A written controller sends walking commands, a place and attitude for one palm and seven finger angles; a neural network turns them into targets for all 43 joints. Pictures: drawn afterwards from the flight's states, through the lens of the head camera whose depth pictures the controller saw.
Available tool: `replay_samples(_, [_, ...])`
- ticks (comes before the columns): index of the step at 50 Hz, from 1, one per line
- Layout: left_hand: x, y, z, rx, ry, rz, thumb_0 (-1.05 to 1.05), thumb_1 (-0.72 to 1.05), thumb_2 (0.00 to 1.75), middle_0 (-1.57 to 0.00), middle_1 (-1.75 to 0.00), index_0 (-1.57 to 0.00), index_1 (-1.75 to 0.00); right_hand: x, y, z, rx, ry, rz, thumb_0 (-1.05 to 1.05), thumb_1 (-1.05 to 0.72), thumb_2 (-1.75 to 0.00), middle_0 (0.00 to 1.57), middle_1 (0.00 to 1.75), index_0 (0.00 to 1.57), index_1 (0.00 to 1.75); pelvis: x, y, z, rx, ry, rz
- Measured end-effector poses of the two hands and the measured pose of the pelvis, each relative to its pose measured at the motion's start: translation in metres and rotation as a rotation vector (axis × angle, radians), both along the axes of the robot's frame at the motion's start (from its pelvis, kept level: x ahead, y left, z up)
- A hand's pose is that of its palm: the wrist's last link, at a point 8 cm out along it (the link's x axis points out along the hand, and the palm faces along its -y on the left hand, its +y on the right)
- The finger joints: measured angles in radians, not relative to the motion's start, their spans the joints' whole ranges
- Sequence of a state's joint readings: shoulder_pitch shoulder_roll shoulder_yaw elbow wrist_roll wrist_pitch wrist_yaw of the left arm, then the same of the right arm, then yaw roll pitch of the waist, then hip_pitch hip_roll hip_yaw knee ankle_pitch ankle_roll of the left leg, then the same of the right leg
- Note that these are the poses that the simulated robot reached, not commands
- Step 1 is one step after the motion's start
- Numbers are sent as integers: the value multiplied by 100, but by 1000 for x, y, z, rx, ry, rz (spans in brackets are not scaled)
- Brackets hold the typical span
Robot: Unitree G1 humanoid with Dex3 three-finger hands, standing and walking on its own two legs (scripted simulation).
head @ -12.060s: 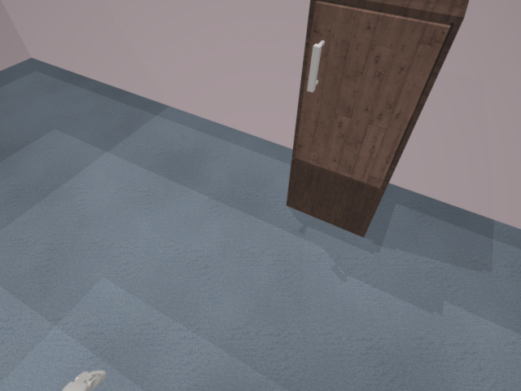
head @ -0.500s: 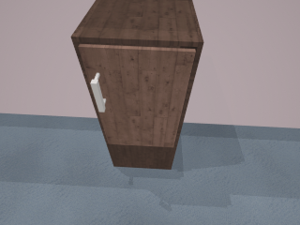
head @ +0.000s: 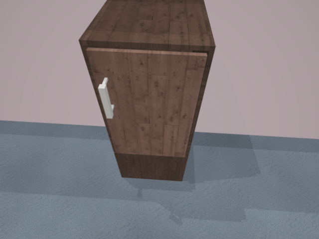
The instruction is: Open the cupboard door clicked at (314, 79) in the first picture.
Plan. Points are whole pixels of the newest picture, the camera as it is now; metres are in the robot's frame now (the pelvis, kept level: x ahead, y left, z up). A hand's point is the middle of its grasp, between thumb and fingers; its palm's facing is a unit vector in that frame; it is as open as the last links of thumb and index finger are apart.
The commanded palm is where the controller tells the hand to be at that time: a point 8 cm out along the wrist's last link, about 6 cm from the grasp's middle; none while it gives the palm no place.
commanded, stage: raise the hand with hooked fingers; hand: left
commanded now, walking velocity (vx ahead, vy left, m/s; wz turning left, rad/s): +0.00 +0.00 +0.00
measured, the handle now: (107, 98) +0.56 +0.23 +0.00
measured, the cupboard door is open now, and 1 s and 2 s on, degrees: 0 0 0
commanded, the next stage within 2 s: none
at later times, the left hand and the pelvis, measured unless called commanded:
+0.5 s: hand out of the picture +0.12 +0.22 -0.06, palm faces +0.10 -0.99 -0.02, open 9.1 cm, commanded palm +0.12 +0.27 -0.04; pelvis -0.07 +0.00 -0.10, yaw +3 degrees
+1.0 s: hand (53, 215) +0.17 +0.27 -0.02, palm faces +0.02 -1.00 -0.07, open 12.1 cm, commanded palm +0.15 +0.32 -0.01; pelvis -0.07 +0.03 -0.08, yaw +2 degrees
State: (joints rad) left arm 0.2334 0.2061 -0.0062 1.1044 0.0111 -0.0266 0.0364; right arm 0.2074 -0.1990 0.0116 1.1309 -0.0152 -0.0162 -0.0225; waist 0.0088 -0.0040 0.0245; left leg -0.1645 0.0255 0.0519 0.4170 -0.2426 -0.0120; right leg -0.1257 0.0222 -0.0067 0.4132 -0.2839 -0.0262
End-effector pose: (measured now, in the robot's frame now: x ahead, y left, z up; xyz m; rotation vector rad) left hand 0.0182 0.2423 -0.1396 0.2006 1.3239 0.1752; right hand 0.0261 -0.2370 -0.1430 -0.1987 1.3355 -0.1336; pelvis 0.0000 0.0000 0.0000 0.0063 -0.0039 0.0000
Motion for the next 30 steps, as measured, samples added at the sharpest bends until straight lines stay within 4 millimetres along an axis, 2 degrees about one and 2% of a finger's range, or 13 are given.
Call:
replay_samples(1, [7,0,6,-9,-56,59,1,91,90,-20,-30,-21,-30,2,0,1,-2,-31,-7,0,-91,-90,20,30,20,30,-2,1,-1,-3,0,3])
replay_samples(2, [22,2,19,-7,-181,91,1,91,90,-20,-31,-21,-30,6,-1,4,-13,-92,0,0,-91,-90,20,30,20,30,-4,1,-1,1,-3,2])
replay_samples(6, [90,7,94,31,-705,115,2,88,89,-21,-32,-21,-32,35,-2,11,-22,-338,19,1,-91,-90,20,30,20,30,-14,4,-6,8,8,42])
replay_samples(8, [120,9,125,24,-930,75,2,86,87,-21,-34,-21,-34,54,-3,15,-22,-449,35,1,-90,-90,20,30,20,30,-23,4,-12,7,36,57])
replay_samples(11, [146,9,144,-23,-1189,-18,1,81,85,-21,-37,-21,-37,80,-6,21,-25,-597,70,1,-90,-90,20,30,20,30,-39,-1,-27,11,106,47])
replay_samples(13, [148,5,139,-81,-1297,-98,1,77,84,-21,-40,-21,-39,95,-9,26,-30,-680,107,1,-90,-90,20,30,20,30,-48,-4,-41,14,146,36])
replay_samples(15, [138,2,124,-141,-1336,-183,1,73,82,-21,-42,-21,-42,107,-12,28,-37,-748,148,1,-90,-90,20,30,20,30,-56,-7,-56,13,174,33])
replay_samples(18, [111,4,92,-204,-1287,-223,1,66,79,-22,-46,-22,-46,120,-16,27,-58,-818,189,1,-90,-90,20,30,20,30,-65,-8,-76,8,201,34])
replay_samples(21, [83,15,71,-207,-1238,-148,1,59,76,-23,-51,-23,-51,127,-12,22,-75,-848,211,1,-90,-90,20,30,20,30,-70,-6,-90,-7,206,42])
replay_samples(23, [73,23,71,-168,-1252,-100,2,54,74,-23,-54,-24,-54,127,-6,16,-77,-845,224,1,-90,-90,20,30,20,30,-72,-5,-96,-22,204,49])
replay_samples(25, [72,30,81,-120,-1302,-96,2,49,73,-23,-57,-24,-57,124,4,9,-72,-827,241,1,-90,-90,20,30,20,30,-74,-3,-99,-37,201,56])
replay_samples(27, [79,33,95,-93,-1360,-131,2,45,71,-24,-60,-24,-60,118,14,0,-56,-797,252,1,-90,-90,20,30,20,30,-76,-2,-101,-51,199,64])
replay_samples(30, [100,32,110,-114,-1398,-224,2,38,68,-24,-64,-24,-64,102,29,-13,-25,-743,244,1,-90,-90,20,30,20,30,-79,2,-100,-65,201,67])
